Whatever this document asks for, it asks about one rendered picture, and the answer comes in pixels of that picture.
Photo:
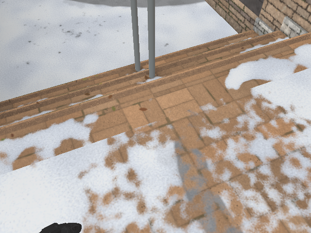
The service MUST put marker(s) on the stairs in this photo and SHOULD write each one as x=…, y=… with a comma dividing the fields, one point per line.
x=68, y=94

